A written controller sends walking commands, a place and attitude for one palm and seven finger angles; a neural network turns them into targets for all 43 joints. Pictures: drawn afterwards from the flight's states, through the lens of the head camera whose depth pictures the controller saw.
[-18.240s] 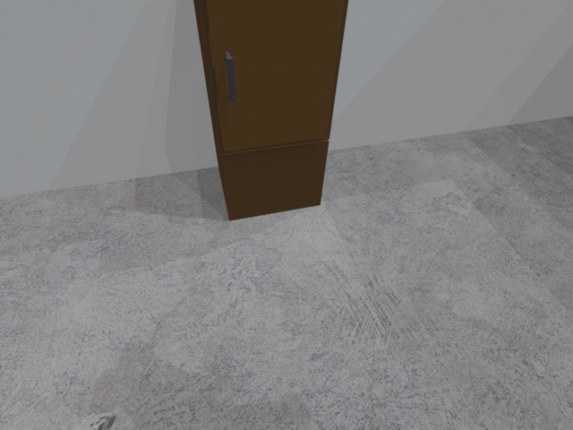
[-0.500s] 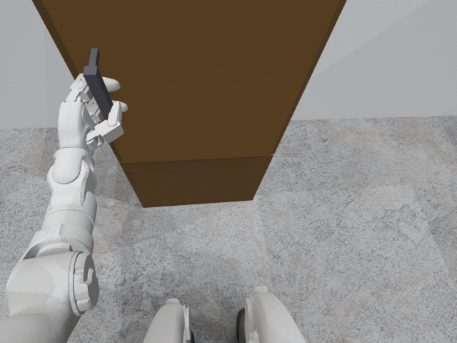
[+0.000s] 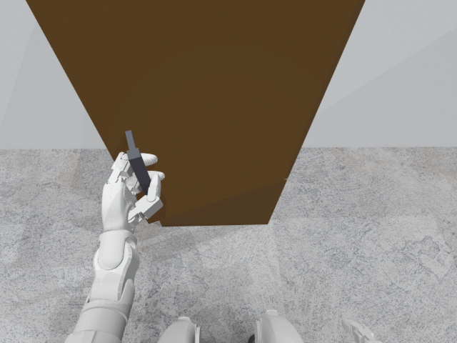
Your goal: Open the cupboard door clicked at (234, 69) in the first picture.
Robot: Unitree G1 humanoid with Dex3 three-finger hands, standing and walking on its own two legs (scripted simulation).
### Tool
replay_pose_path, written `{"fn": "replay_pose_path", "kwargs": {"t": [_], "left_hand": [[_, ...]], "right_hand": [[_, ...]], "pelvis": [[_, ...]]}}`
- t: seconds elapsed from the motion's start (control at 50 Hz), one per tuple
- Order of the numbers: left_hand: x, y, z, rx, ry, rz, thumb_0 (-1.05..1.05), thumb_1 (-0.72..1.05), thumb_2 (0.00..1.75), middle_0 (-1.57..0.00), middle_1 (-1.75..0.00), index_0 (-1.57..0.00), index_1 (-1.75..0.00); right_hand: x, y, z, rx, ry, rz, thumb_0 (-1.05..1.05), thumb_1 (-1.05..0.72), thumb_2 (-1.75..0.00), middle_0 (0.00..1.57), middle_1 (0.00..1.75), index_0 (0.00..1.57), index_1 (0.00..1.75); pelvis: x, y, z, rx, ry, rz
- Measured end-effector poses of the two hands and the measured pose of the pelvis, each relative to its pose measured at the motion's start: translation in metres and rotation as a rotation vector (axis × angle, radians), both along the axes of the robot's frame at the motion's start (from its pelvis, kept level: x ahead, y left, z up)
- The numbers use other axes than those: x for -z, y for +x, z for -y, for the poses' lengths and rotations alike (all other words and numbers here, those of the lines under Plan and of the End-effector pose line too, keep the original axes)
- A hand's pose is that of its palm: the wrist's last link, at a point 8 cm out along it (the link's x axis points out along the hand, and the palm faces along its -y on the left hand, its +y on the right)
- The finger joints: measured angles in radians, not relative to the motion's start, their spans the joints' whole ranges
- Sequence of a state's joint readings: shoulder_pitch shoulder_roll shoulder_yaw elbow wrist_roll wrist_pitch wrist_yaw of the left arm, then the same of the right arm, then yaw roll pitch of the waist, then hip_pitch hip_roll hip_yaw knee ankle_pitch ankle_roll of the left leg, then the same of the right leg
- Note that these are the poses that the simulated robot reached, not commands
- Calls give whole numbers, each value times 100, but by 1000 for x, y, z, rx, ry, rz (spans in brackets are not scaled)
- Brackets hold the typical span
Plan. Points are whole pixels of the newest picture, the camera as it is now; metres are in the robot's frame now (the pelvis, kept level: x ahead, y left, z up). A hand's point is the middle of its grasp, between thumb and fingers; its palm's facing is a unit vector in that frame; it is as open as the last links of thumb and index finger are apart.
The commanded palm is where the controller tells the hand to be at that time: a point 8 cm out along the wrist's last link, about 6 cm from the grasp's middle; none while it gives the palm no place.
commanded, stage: pull the door open along its arc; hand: left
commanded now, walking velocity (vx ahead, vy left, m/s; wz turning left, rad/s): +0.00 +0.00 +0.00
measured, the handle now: (141, 168) +0.41 +0.17 +0.04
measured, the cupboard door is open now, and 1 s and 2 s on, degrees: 19 40 43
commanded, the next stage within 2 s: open thumb and fingers to let go in 0.40 s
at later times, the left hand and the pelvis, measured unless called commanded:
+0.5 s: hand (208, 258) +0.25 +0.04 +0.03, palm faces +0.37 -0.93 -0.02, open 6.0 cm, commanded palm +0.20 +0.08 +0.03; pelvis +0.01 -0.05 +0.00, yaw +4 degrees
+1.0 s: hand (207, 253) +0.26 +0.04 +0.03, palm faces +0.45 -0.89 -0.02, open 12.2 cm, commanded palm +0.21 +0.08 +0.03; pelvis -0.01 -0.06 -0.01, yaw +5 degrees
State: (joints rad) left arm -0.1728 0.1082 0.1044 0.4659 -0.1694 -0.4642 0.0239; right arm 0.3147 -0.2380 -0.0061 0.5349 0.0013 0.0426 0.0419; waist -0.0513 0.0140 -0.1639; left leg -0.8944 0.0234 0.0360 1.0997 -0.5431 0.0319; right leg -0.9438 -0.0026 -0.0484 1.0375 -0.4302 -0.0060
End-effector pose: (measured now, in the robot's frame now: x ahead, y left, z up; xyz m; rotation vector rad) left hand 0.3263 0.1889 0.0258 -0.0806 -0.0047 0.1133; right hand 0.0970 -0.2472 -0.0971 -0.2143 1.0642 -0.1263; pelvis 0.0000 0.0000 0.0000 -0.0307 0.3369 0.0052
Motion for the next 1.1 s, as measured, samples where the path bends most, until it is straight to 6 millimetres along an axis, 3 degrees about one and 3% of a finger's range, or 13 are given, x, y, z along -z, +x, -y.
{"fn": "replay_pose_path", "kwargs": {"t": [0.18,0.32,0.44,0.68,0.88,1.0,1.1], "left_hand": [[-2,-62,52,-244,-32,-20,1,68,78,-33,-131,-36,-131],[-8,-96,83,-253,64,-67,0,66,75,-34,-129,-37,-133],[-11,-114,101,-232,68,-104,1,65,73,-34,-128,-39,-134],[-3,-108,104,-371,84,-104,-1,61,77,-37,-131,-39,-133],[-3,-112,109,-353,85,-80,1,14,57,-33,-125,-35,-127],[-2,-108,106,-349,80,-74,1,-22,42,-31,-121,-32,-122],[-3,-110,100,-343,84,-83,0,-39,35,-29,-111,-31,-112]], "right_hand": [[-10,80,-24,-164,56,212,1,-91,-90,20,30,20,29],[-17,107,-39,-213,114,303,1,-91,-90,20,30,21,29],[-20,111,-31,-212,124,331,1,-91,-90,20,30,21,30],[3,98,17,-204,63,288,1,-91,-90,20,30,21,29],[11,76,31,-176,42,261,1,-91,-90,20,30,20,29],[12,73,23,-168,49,265,1,-91,-90,20,30,20,29],[7,73,10,-177,59,280,1,-91,-90,20,30,20,29]], "pelvis": [[4,-1,10,-18,16,25],[3,2,26,-28,30,46],[1,8,41,-43,34,63],[11,2,64,-69,53,42],[12,-5,66,-73,58,43],[14,-9,61,-67,56,44],[12,-10,53,-65,49,51]]}}
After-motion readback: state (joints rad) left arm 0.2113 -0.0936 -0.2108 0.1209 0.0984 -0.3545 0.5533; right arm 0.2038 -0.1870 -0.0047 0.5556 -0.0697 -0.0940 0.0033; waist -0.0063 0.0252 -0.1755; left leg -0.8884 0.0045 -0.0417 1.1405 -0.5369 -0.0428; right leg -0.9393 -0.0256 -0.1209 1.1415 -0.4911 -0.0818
